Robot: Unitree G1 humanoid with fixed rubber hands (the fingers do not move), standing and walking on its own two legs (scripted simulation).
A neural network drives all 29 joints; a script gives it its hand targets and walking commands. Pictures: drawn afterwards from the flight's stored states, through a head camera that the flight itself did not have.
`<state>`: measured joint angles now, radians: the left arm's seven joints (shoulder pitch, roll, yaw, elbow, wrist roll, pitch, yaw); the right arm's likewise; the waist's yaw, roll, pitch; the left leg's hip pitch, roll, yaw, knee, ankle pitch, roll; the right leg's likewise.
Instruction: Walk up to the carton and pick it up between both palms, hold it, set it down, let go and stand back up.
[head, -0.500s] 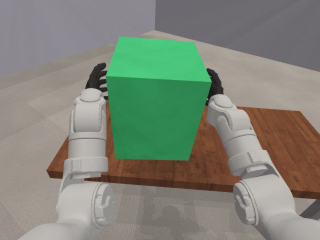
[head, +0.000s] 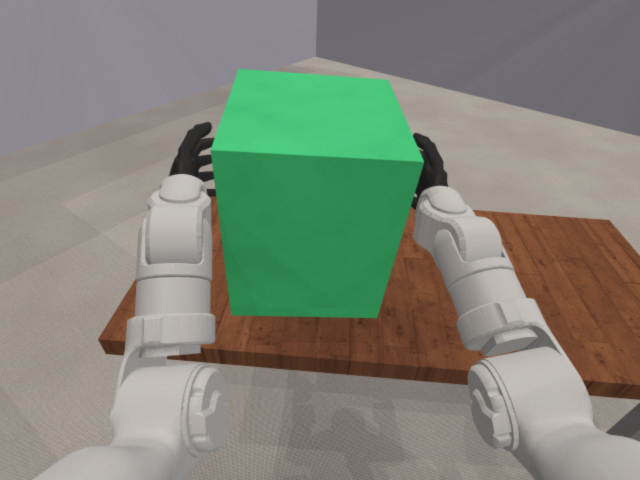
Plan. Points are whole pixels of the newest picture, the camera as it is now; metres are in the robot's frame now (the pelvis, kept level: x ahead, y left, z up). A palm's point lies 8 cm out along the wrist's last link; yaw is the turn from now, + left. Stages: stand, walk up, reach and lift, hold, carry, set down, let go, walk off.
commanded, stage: hold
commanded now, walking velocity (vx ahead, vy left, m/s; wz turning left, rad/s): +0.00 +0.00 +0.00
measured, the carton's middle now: (309, 197) +0.41 +0.00 +0.19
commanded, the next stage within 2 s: none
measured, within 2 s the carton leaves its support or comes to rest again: neither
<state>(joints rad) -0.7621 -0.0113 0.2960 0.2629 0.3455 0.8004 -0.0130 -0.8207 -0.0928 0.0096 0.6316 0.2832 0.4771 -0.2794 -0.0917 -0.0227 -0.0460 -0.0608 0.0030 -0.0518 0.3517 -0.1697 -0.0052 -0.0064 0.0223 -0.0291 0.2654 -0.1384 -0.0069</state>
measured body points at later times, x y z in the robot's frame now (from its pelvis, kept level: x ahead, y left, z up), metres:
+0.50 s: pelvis +0.00 +0.00 +0.00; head -0.07 +0.02 +0.44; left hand +0.38 +0.14 +0.23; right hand +0.38 -0.15 +0.22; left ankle +0.02 +0.12 -0.75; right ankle +0.01 -0.11 -0.75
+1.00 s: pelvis +0.00 +0.00 +0.00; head -0.06 +0.03 +0.44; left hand +0.39 +0.14 +0.23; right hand +0.38 -0.15 +0.22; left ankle +0.02 +0.12 -0.75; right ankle +0.01 -0.11 -0.75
